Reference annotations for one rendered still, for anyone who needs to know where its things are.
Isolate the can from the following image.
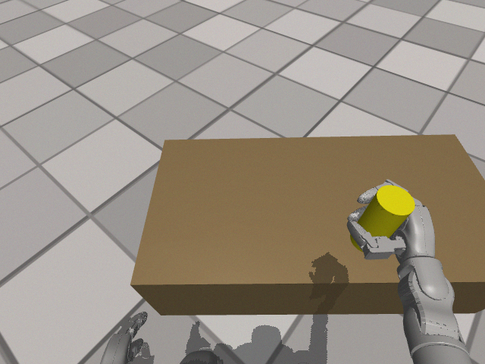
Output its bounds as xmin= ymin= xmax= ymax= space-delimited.
xmin=350 ymin=185 xmax=415 ymax=252

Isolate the right robot arm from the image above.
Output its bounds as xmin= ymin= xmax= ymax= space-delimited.
xmin=397 ymin=256 xmax=472 ymax=364

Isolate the left robot hand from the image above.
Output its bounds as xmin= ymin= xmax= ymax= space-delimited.
xmin=100 ymin=312 xmax=155 ymax=364

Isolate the right robot hand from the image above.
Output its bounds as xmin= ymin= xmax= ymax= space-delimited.
xmin=347 ymin=179 xmax=435 ymax=264

